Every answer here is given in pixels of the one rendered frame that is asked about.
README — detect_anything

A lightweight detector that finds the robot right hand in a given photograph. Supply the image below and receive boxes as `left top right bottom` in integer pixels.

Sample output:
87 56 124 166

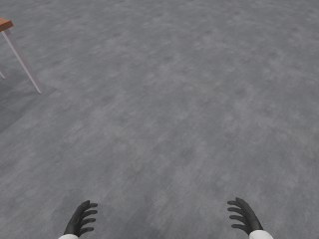
227 197 263 236

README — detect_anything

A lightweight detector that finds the robot left hand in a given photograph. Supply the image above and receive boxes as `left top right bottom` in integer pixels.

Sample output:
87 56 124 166
63 200 98 237

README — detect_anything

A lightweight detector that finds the table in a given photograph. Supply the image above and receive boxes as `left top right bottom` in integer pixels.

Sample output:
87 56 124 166
0 17 45 94

